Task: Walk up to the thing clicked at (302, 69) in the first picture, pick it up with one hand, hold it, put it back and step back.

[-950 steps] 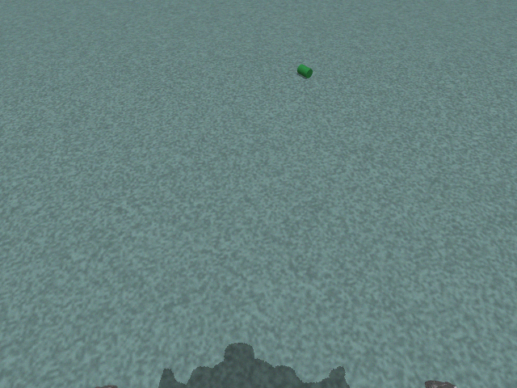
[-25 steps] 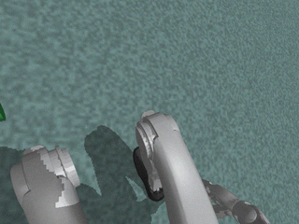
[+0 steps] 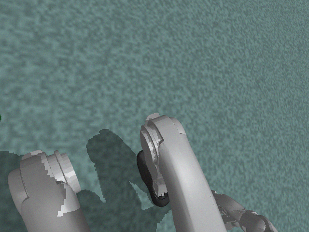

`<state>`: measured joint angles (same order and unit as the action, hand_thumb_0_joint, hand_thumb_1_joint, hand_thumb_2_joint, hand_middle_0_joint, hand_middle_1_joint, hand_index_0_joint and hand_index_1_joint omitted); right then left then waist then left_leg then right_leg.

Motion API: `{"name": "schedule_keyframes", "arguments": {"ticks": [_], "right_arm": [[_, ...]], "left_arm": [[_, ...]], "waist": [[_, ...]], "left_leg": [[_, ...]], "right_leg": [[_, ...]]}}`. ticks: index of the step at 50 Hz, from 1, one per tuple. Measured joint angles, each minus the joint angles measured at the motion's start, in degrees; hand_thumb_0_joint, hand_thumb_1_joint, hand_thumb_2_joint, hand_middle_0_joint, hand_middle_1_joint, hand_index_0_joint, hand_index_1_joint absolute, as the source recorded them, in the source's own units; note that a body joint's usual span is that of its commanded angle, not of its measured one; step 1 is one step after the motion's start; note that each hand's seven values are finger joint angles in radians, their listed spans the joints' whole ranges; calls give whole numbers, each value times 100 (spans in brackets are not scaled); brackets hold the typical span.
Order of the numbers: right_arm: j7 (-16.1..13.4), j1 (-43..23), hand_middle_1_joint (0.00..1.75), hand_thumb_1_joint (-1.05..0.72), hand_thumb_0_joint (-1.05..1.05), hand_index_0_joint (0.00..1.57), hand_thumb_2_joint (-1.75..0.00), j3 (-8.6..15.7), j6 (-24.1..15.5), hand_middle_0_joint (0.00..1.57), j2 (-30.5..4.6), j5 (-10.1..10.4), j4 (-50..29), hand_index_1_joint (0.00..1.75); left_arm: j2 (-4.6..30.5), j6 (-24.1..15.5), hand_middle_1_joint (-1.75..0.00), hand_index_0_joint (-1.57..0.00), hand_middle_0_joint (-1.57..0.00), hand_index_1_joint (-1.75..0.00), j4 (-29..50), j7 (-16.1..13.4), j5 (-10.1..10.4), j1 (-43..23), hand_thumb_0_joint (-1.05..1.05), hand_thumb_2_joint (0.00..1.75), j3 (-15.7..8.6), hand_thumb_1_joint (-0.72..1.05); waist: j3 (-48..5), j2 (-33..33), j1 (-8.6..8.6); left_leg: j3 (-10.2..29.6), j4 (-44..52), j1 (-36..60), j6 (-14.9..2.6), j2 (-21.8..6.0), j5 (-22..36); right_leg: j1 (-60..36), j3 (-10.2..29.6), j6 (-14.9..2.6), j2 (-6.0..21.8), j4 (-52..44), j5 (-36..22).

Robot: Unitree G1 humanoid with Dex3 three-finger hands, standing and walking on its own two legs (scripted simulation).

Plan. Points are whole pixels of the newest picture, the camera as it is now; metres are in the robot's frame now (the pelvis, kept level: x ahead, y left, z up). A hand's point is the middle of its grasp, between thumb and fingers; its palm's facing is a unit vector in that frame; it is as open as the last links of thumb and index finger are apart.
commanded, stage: close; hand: left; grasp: from above
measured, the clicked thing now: out of the picture +0.44 +0.32 -0.25
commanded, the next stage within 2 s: settle in 0.76 s
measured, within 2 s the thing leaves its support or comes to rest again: leaves its support in 1.16 s
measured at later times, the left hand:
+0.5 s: hand out of the picture +0.41 +0.32 -0.23, palm faces -0.41 -0.17 -0.90, open 9.5 cm
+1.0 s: hand out of the picture +0.42 +0.32 -0.23, palm faces -0.41 -0.17 -0.90, open 9.3 cm
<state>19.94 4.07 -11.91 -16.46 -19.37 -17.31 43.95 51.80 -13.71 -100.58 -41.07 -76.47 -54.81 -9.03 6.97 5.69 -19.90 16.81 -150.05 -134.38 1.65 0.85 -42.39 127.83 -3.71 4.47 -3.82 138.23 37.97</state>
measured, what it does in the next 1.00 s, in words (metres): stands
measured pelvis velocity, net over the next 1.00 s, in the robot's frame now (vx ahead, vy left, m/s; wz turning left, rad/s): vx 0.00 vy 0.00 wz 0.01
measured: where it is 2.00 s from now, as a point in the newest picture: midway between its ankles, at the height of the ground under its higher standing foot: (119, 210)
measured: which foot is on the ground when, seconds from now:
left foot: down 0.00-1.00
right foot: down 0.00-1.00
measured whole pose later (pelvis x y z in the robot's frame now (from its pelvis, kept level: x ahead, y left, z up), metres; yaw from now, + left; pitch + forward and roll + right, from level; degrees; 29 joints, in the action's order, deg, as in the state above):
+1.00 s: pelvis +0.00 +0.00 +0.00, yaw +0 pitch +26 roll -14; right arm 19.1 5.2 -12.7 -16.7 -19.6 -17.2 43.1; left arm 53.0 -14.0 -100.5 -38.4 -75.0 -56.0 -8.1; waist 7.3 5.6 -20.2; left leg 16.4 -149.1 -134.3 1.7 0.9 -41.7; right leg 127.8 -3.6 4.4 -3.2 137.6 37.5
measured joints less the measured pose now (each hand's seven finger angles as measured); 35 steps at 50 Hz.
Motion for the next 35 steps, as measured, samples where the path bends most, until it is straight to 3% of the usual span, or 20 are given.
{"name": "schedule_keyframes", "arguments": {"ticks": [11, 35], "right_arm": [[-36, 41, 30, -90, 1, 20, -90, 44, -38, 19, -107, 53, -5, 29], [-101, 70, 30, -90, 1, 20, -90, -10, 17, 20, -21, 20, -56, 29]], "left_arm": [[92, 15, -66, -62, -57, -56, -86, 226, 109, -130, 0, 41, -7, 17], [78, -66, -42, -76, -73, -36, -35, 197, 66, -99, -1, 29, 88, 16]], "waist": [[6, 6, -37], [-6, -3, -8]], "left_leg": [[-29, 35, -21, 0, 7, 43], [-55, 80, 1, -7, 5, 49]], "right_leg": [[24, 18, 6, 20, -11, -25], [0, 21, -18, 48, -44, -28]]}}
